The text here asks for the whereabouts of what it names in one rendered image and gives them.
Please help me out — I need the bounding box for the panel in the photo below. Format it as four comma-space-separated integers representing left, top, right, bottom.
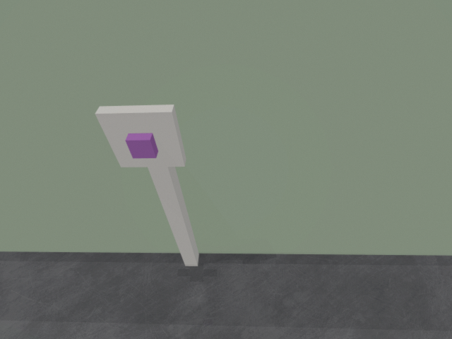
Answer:
95, 105, 199, 266

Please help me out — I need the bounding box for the button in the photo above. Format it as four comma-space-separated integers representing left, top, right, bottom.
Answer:
126, 133, 158, 158

